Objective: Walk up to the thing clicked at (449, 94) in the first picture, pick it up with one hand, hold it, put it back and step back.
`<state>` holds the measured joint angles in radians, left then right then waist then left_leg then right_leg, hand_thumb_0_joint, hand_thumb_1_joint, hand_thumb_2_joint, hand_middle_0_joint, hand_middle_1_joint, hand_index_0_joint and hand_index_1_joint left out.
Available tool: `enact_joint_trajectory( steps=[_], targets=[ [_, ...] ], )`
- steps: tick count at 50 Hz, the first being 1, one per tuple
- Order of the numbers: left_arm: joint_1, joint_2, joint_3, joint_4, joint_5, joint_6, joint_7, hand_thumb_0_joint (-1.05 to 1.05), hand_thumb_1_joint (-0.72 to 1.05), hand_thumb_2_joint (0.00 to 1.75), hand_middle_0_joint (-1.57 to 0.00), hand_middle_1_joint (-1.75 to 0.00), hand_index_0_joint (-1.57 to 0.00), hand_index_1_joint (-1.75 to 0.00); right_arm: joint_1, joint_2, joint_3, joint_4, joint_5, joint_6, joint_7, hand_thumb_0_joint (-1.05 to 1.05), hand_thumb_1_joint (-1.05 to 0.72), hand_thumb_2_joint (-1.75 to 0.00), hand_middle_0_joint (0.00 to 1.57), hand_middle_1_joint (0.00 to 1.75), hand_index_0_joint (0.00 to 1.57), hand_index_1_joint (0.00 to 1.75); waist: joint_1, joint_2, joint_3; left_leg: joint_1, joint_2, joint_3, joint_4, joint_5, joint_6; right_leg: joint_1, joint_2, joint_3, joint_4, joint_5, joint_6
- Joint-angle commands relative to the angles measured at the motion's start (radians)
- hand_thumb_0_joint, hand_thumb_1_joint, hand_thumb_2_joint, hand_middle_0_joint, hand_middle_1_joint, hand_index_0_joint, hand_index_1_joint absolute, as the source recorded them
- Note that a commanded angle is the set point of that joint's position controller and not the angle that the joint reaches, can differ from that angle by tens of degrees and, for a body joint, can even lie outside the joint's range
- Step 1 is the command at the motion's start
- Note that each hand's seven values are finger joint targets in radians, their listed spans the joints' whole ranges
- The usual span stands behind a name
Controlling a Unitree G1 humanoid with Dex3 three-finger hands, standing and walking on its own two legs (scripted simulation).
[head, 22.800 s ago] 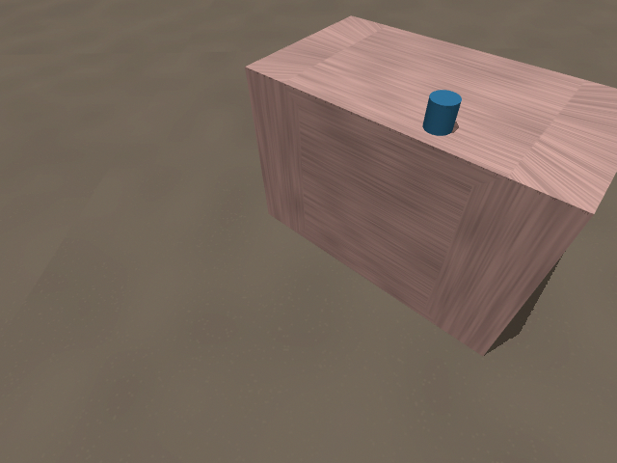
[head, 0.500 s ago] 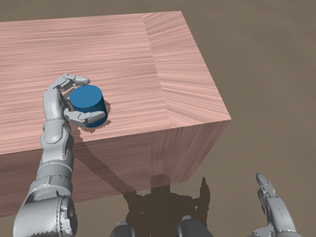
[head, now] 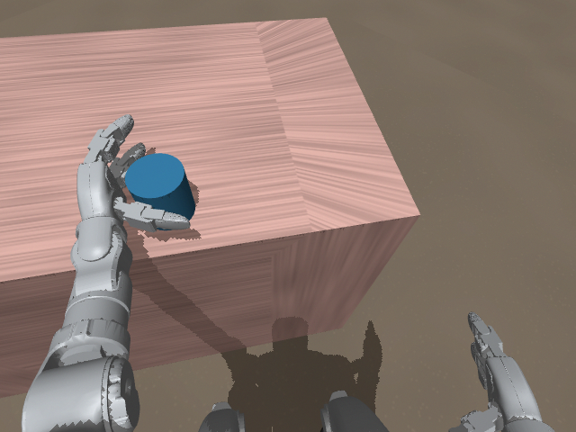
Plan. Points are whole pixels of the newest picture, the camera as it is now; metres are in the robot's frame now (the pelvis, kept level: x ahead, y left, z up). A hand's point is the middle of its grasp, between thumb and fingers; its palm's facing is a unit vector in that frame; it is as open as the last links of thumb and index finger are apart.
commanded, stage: withdraw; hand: left
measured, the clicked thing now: (163, 193) +0.46 +0.15 +0.04
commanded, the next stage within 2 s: rise in 0.26 s
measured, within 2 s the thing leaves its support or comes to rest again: neither
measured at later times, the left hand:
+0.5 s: hand (43, 139) +0.46 +0.25 +0.16, palm faces +0.14 -0.97 -0.18, open 17.1 cm
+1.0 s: hand out of the picture +0.28 +0.26 +0.16, palm faces +0.32 -0.88 -0.35, open 17.5 cm
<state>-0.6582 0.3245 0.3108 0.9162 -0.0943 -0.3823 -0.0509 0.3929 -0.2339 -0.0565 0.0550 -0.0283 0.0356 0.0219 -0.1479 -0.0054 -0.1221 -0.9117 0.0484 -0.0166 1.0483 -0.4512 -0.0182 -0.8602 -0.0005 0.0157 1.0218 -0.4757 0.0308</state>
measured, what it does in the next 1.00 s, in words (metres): stands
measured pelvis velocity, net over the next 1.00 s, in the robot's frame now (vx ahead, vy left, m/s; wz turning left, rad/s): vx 0.02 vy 0.00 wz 0.02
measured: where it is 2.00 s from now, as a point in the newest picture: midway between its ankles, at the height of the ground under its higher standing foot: outside the picture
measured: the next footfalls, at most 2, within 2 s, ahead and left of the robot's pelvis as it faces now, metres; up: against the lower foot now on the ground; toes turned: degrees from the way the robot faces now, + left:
none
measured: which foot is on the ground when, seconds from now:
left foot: down 0.00-1.00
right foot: down 0.00-1.00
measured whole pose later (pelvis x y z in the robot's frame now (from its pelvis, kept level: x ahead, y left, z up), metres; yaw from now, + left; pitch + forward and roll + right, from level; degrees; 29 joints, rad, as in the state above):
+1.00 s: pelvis +0.02 +0.00 +0.04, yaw +1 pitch +5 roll +0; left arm 0.16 0.37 0.29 -0.06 -0.07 -0.03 0.01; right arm 0.38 -0.24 -0.12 0.29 0.07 0.08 -0.03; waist 0.03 0.03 -0.09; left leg -0.48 0.02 0.00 0.76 -0.37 -0.01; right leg -0.44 -0.03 0.02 0.76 -0.41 0.04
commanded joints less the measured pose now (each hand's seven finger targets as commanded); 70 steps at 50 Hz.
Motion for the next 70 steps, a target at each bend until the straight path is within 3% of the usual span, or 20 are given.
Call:
enact_joint_trajectory(
  steps=[1, 7, 12, 15, 17, 19, 20, 22, 24, 27, 31, 36, 40, 47, 50, 53, 58, 61, 64, 70],
  targets=[
    [-0.495, 0.259, 0.042, -0.305, -0.021, -0.069, -0.005, 0.00, -0.49, 0.15, -0.19, -0.18, -0.18, -0.18, 0.013, -0.167, -0.107, -0.195, 0.002, -0.043, -0.022, 0.00, 0.52, -0.05, 0.05, 0.05, 0.05, 0.05, 0.010, 0.125, -0.522, 0.407, -0.019, 0.004, -0.120, 0.344, 0.026, 0.197, 0.024, -0.033, -0.129, 0.365, -0.038],
    [-0.514, 0.372, 0.089, -0.310, -0.019, 0.003, -0.015, 0.00, -0.49, 0.15, -0.15, -0.15, -0.15, -0.16, 0.034, -0.155, -0.095, -0.146, 0.016, -0.016, -0.034, 0.00, 0.52, -0.06, 0.05, 0.05, 0.05, 0.05, 0.036, 0.134, -0.494, 0.421, -0.027, 0.017, -0.152, 0.370, 0.031, 0.281, 0.020, -0.021, -0.171, 0.414, -0.030],
    [-0.466, 0.348, 0.059, -0.207, -0.028, 0.115, -0.069, 0.00, -0.50, 0.11, -0.13, -0.12, -0.13, -0.12, 0.000, -0.144, -0.079, -0.058, 0.035, -0.014, -0.038, 0.00, 0.53, -0.05, 0.05, 0.05, 0.05, 0.05, 0.032, 0.085, -0.353, 0.401, -0.031, 0.033, -0.209, 0.311, 0.040, 0.286, 0.023, -0.011, -0.239, 0.385, -0.025],
    [-0.450, 0.321, 0.043, -0.137, -0.043, 0.161, -0.127, 0.00, -0.51, 0.10, -0.14, -0.13, -0.15, -0.12, -0.047, -0.118, -0.040, -0.024, 0.047, -0.028, -0.031, 0.00, 0.54, -0.05, 0.05, 0.05, 0.05, 0.05, 0.040, 0.057, -0.324, 0.396, -0.026, 0.030, -0.232, 0.332, 0.042, 0.289, 0.026, -0.024, -0.247, 0.387, -0.030],
    [-0.391, 0.370, 0.085, -0.121, -0.062, 0.183, -0.160, 0.00, -0.47, 0.11, -0.15, -0.14, -0.16, -0.13, -0.038, -0.153, -0.066, 0.017, 0.055, -0.033, -0.034, 0.00, 0.54, -0.05, 0.05, 0.05, 0.05, 0.05, 0.059, 0.060, -0.318, 0.403, -0.025, 0.031, -0.247, 0.338, 0.039, 0.303, 0.028, -0.029, -0.256, 0.380, -0.033],
    [-0.426, 0.326, 0.050, -0.192, -0.080, 0.193, -0.192, 0.00, -0.56, 0.10, -0.07, -0.08, -0.09, -0.08, -0.056, -0.147, -0.057, 0.015, 0.056, -0.049, -0.031, 0.00, 0.61, -0.04, 0.05, 0.05, 0.05, 0.05, 0.056, 0.076, -0.358, 0.452, -0.018, 0.027, -0.259, 0.364, 0.032, 0.314, 0.029, -0.037, -0.255, 0.385, -0.038],
    [-0.361, 0.451, 0.032, -0.208, 0.039, 0.216, -0.133, 0.00, -0.57, 0.07, -0.06, -0.05, -0.05, -0.06, -0.027, -0.222, -0.144, -0.024, 0.055, -0.029, -0.037, 0.00, 0.60, -0.05, 0.05, 0.05, 0.05, 0.05, 0.078, 0.068, -0.374, 0.510, -0.021, 0.031, -0.289, 0.397, 0.019, 0.346, 0.024, -0.051, -0.272, 0.406, -0.035],
    [-0.433, 0.481, 0.069, -0.317, 0.025, 0.232, -0.096, 0.00, -0.57, 0.06, -0.06, -0.06, -0.07, -0.06, -0.076, -0.221, -0.124, -0.042, 0.066, -0.016, -0.036, 0.00, 0.58, -0.05, 0.05, 0.05, 0.05, 0.05, 0.086, 0.070, -0.419, 0.542, -0.022, 0.031, -0.301, 0.419, 0.012, 0.394, 0.026, -0.049, -0.281, 0.423, -0.033],
    [-0.374, 0.500, 0.091, -0.304, 0.039, 0.247, -0.078, 0.00, -0.57, 0.06, -0.06, -0.06, -0.07, -0.06, -0.062, -0.237, -0.162, -0.011, 0.069, -0.005, -0.043, 0.00, 0.58, -0.05, 0.05, 0.05, 0.05, 0.05, 0.087, 0.032, -0.388, 0.546, -0.021, 0.032, -0.306, 0.423, 0.018, 0.410, 0.025, -0.049, -0.286, 0.438, -0.027],
    [-0.335, 0.573, 0.139, -0.399, 0.058, 0.252, -0.039, 0.00, -0.59, 0.07, -0.07, -0.05, -0.05, -0.07, -0.042, -0.196, -0.116, -0.010, 0.078, -0.001, -0.041, 0.00, 0.54, -0.07, 0.05, 0.05, 0.05, 0.05, 0.119, 0.067, -0.403, 0.581, -0.018, 0.028, -0.314, 0.491, 0.015, 0.435, 0.022, -0.053, -0.292, 0.453, -0.031],
    [-0.224, 0.512, 0.107, -0.436, 0.061, 0.259, -0.011, 0.00, -0.59, 0.06, -0.07, -0.04, -0.05, -0.06, -0.037, -0.123, -0.070, 0.077, 0.086, 0.003, -0.033, 0.00, 0.54, -0.06, 0.05, 0.05, 0.05, 0.05, 0.136, 0.109, -0.309, 0.550, -0.032, 0.047, -0.335, 0.470, 0.018, 0.441, 0.006, -0.043, -0.310, 0.454, -0.028],
    [-0.090, 0.394, 0.038, -0.613, 0.059, 0.274, 0.012, 0.00, -0.57, 0.06, -0.06, -0.03, -0.04, -0.05, -0.065, -0.151, -0.092, 0.077, 0.082, -0.015, -0.024, 0.00, 0.55, -0.06, 0.05, 0.05, 0.05, 0.05, 0.137, 0.156, -0.272, 0.610, -0.020, 0.040, -0.363, 0.420, 0.007, 0.400, 0.014, -0.060, -0.331, 0.370, -0.037],
    [0.191, 0.328, 0.022, -0.843, 0.040, 0.283, 0.033, 0.00, -0.56, 0.05, -0.06, -0.04, -0.04, -0.05, -0.054, -0.189, -0.134, 0.100, 0.086, -0.020, -0.032, 0.00, 0.56, -0.06, 0.05, 0.05, 0.05, 0.05, 0.148, 0.110, -0.224, 0.607, -0.022, 0.042, -0.377, 0.391, 0.008, 0.413, 0.015, -0.066, -0.342, 0.352, -0.034],
    [0.625, 0.336, 0.140, -1.230, 0.013, 0.281, 0.090, 0.00, -0.55, 0.03, -0.05, -0.05, -0.05, -0.05, -0.030, -0.172, -0.150, 0.078, 0.101, 0.005, -0.063, 0.00, 0.54, -0.06, 0.05, 0.05, 0.05, 0.05, 0.182, 0.040, -0.124, 0.562, -0.042, 0.052, -0.398, 0.333, 0.012, 0.461, 0.003, -0.065, -0.364, 0.331, -0.022],
    [0.756, 0.321, 0.169, -1.352, 0.006, 0.273, 0.101, 0.00, -0.54, 0.03, -0.05, -0.05, -0.05, -0.05, -0.030, -0.125, -0.116, 0.052, 0.100, 0.009, -0.062, 0.00, 0.54, -0.06, 0.05, 0.05, 0.05, 0.05, 0.193, 0.061, -0.091, 0.544, -0.045, 0.058, -0.401, 0.295, 0.014, 0.462, -0.001, -0.063, -0.370, 0.296, -0.020],
    [0.940, 0.264, 0.150, -1.397, 0.001, 0.269, 0.104, 0.00, -0.53, 0.03, -0.05, -0.04, -0.05, -0.04, -0.050, -0.158, -0.166, 0.011, 0.097, 0.006, -0.076, 0.00, 0.55, -0.05, 0.05, 0.05, 0.05, 0.05, 0.189, 0.052, -0.069, 0.530, -0.050, 0.064, -0.392, 0.272, 0.017, 0.454, -0.007, -0.058, -0.375, 0.281, -0.019],
    [1.130, 0.174, 0.099, -1.422, -0.001, 0.261, 0.092, 0.00, -0.53, 0.03, -0.05, -0.05, -0.05, -0.05, -0.027, -0.140, -0.164, -0.010, 0.096, -0.018, -0.079, 0.00, 0.55, -0.05, 0.05, 0.05, 0.05, 0.05, 0.175, 0.034, -0.004, 0.514, -0.049, 0.059, -0.389, 0.235, 0.021, 0.408, -0.004, -0.069, -0.364, 0.238, -0.019],
    [1.182, 0.143, 0.074, -1.437, -0.003, 0.252, 0.082, 0.00, -0.53, 0.03, -0.05, -0.05, -0.05, -0.05, 0.017, -0.114, -0.144, 0.003, 0.099, -0.028, -0.079, 0.00, 0.55, -0.05, 0.05, 0.05, 0.05, 0.05, 0.167, 0.006, 0.021, 0.499, -0.056, 0.062, -0.379, 0.205, 0.030, 0.373, -0.010, -0.070, -0.364, 0.220, -0.015],
    [1.091, 0.169, 0.079, -1.459, 0.003, 0.245, 0.086, 0.00, -0.53, 0.03, -0.05, -0.05, -0.05, -0.04, 0.016, -0.153, -0.183, -0.002, 0.089, -0.049, -0.094, 0.00, 0.55, -0.05, 0.05, 0.05, 0.05, 0.05, 0.134, -0.017, 0.032, 0.497, -0.055, 0.055, -0.381, 0.138, 0.033, 0.337, -0.010, -0.066, -0.367, 0.155, -0.009],
    [1.117, 0.210, 0.115, -1.532, 0.007, 0.217, 0.106, 0.00, -0.51, 0.03, -0.04, -0.05, -0.05, -0.04, 0.011, -0.125, -0.153, -0.019, 0.082, -0.098, -0.105, 0.00, 0.56, -0.05, 0.05, 0.05, 0.05, 0.05, 0.175, 0.031, 0.022, 0.458, -0.067, 0.062, -0.366, 0.070, 0.028, 0.343, -0.028, -0.044, -0.384, 0.059, -0.015]
  ],
)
